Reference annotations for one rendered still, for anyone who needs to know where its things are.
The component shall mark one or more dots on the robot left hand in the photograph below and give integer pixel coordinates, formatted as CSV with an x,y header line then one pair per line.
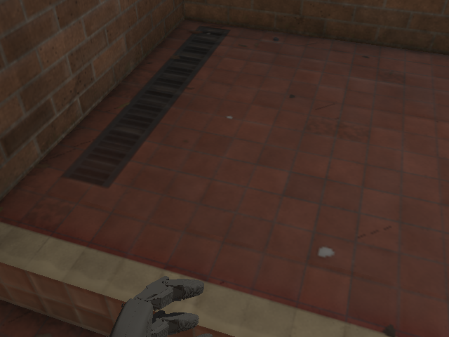
x,y
136,318

